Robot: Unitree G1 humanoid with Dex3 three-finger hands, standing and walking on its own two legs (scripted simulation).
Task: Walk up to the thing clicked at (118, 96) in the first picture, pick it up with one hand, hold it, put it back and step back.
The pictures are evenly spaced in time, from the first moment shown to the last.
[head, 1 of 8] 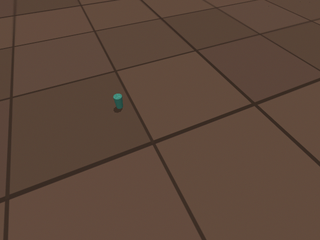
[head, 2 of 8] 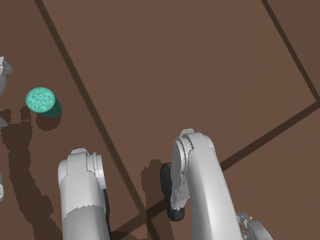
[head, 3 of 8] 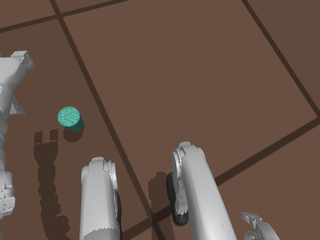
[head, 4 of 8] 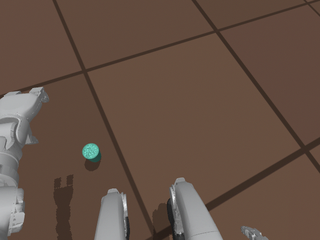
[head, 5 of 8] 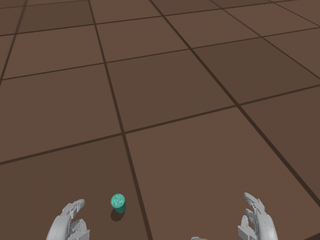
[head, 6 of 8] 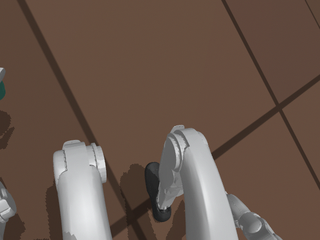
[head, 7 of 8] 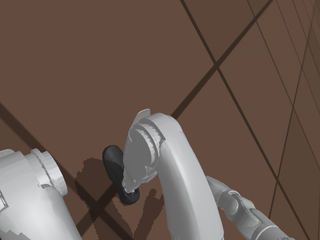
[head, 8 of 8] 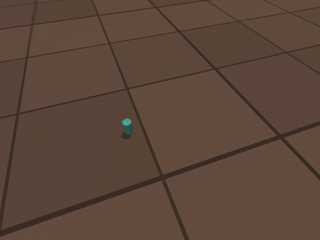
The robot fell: no
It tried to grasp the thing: yes
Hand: left
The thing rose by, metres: 0.69
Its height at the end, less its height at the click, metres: +0.00
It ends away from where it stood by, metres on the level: 0.01
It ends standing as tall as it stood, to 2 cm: yes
